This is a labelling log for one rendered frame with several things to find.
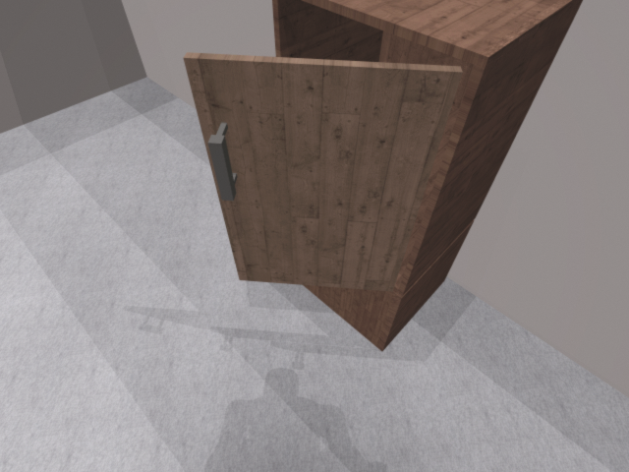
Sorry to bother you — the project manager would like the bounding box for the cupboard door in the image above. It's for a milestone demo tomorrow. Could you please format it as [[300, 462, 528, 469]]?
[[184, 52, 463, 292]]

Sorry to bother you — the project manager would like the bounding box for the handle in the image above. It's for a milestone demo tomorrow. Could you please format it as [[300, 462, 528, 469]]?
[[208, 123, 237, 201]]

